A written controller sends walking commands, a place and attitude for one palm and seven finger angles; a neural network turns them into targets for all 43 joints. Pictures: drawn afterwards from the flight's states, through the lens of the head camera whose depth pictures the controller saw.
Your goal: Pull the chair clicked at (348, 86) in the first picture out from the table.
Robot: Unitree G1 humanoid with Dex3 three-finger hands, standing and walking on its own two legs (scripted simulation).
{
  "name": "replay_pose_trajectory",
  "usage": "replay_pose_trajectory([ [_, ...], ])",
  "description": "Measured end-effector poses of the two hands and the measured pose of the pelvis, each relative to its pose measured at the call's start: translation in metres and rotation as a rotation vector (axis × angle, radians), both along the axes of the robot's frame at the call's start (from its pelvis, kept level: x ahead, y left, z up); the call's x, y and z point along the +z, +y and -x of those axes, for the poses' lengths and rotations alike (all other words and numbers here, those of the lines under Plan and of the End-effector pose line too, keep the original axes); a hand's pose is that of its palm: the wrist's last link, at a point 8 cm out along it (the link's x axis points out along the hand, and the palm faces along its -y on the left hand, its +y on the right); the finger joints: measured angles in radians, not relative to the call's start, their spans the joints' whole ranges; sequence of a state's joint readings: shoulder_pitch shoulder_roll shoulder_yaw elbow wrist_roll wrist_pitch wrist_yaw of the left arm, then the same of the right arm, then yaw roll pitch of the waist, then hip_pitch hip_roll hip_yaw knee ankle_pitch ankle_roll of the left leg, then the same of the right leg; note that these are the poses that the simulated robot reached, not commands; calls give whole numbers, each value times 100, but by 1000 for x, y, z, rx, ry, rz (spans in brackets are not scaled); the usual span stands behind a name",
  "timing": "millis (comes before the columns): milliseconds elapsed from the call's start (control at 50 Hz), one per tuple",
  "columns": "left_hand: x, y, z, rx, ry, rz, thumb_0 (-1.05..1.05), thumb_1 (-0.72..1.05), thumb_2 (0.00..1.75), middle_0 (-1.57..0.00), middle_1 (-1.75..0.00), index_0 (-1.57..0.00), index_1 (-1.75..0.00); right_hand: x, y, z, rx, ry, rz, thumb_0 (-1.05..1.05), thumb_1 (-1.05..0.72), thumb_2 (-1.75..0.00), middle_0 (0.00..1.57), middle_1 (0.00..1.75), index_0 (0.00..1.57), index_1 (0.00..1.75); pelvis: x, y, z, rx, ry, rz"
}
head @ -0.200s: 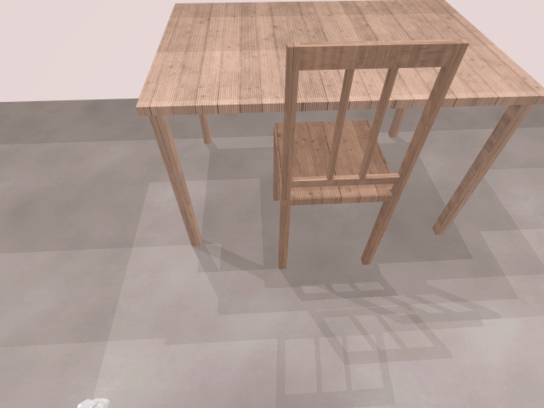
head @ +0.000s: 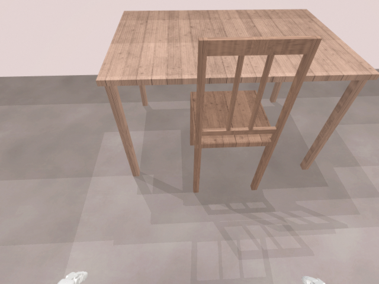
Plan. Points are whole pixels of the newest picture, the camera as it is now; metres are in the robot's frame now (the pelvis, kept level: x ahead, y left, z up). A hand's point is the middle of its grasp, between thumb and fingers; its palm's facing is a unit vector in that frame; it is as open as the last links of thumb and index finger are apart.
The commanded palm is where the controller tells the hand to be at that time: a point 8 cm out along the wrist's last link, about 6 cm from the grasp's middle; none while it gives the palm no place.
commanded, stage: stand and wait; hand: left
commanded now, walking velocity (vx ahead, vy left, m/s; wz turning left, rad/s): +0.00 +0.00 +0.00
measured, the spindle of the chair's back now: (233, 97) +0.79 -0.12 -0.07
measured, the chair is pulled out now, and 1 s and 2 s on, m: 0.00 0.00 0.00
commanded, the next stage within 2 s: look at it before walking up in 0.62 s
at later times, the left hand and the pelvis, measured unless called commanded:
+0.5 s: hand out of the picture +0.06 +0.23 -0.15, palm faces -0.02 -0.95 -0.33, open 7.4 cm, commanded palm none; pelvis -0.01 -0.01 +0.00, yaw +0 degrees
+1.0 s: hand out of the picture +0.06 +0.22 -0.15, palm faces -0.01 -0.95 -0.31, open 7.4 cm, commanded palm none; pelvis -0.01 -0.01 +0.01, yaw +0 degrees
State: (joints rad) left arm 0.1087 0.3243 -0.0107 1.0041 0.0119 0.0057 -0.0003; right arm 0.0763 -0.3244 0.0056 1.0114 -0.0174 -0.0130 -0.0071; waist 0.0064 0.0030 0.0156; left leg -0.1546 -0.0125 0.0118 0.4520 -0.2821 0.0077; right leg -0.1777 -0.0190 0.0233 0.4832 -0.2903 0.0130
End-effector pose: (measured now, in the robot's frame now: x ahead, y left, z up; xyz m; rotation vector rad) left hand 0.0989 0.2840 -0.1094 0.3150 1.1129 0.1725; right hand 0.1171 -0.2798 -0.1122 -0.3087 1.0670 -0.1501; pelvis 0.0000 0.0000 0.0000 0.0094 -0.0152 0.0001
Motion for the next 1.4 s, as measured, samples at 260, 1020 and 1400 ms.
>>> replay_pose_trajectory([
  [260,-6,-10,26,28,67,14,0,91,90,-20,-30,-20,-30,-3,-15,30,-28,87,14,0,-91,-90,20,30,20,30,3,-10,3,3,-2,2],
  [1020,-8,-14,43,42,94,23,0,91,90,-20,-30,-20,-30,-5,-15,61,-54,149,6,0,-91,-90,20,30,20,30,7,-12,11,1,-7,6],
  [1400,-6,-5,55,58,121,11,0,91,90,-20,-30,-20,-30,-4,-14,63,-50,157,12,0,-91,-90,20,30,20,30,8,-9,11,0,-11,6],
])
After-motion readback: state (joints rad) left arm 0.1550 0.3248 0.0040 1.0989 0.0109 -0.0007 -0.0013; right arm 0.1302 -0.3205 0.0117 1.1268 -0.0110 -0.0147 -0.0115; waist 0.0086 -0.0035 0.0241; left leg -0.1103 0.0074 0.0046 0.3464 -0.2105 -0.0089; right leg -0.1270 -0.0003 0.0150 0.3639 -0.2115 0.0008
